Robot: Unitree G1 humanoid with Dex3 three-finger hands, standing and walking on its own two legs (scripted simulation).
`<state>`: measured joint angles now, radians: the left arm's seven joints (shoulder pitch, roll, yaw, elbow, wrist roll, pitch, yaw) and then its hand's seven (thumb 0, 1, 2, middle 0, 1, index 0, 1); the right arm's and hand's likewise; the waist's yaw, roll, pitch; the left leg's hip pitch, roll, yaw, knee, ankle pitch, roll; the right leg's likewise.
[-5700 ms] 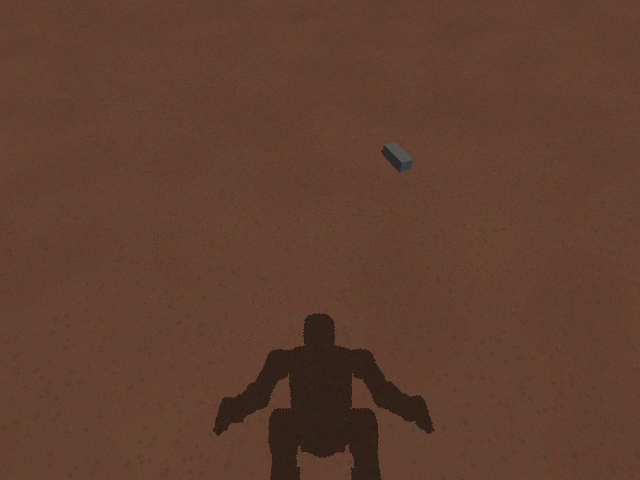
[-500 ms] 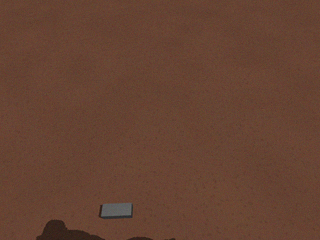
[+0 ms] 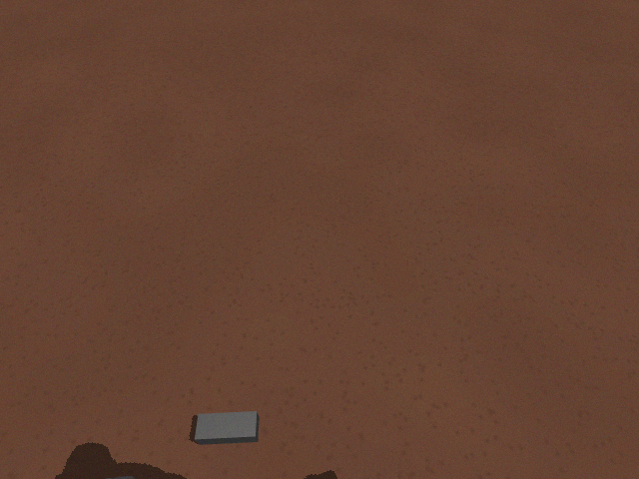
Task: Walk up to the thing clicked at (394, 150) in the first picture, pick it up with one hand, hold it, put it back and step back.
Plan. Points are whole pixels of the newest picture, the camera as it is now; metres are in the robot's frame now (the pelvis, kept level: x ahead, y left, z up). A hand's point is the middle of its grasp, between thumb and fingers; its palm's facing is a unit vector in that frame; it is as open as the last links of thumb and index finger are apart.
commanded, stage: walk up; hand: left
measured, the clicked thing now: (228, 427) +0.38 +0.27 -0.74
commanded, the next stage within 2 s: stand in 0.26 s
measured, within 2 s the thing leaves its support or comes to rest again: neither
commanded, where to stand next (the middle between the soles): +0.05 -0.04 m, yaw +1 degrees
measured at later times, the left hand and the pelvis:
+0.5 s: hand out of the picture +0.09 +0.26 -0.15, palm faces -0.01 -0.94 -0.33, open 7.4 cm; pelvis +0.00 +0.01 +0.01, yaw +0 degrees
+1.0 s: hand out of the picture +0.08 +0.27 -0.15, palm faces -0.01 -0.94 -0.34, open 7.4 cm; pelvis +0.00 +0.01 +0.01, yaw +1 degrees
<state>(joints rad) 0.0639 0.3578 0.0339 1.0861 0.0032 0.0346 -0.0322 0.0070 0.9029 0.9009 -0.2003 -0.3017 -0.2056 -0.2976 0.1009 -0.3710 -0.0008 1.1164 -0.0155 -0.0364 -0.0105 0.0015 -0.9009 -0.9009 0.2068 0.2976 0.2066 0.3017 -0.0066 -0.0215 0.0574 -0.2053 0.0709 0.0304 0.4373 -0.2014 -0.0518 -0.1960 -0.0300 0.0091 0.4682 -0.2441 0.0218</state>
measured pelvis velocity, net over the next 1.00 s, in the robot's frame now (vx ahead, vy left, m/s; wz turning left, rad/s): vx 0.00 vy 0.01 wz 0.01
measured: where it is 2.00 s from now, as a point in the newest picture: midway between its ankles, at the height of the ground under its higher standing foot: outside the picture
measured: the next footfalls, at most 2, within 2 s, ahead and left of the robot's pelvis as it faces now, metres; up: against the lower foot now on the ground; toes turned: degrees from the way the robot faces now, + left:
none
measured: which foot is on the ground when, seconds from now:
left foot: down 0.00-1.00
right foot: down 0.00-1.00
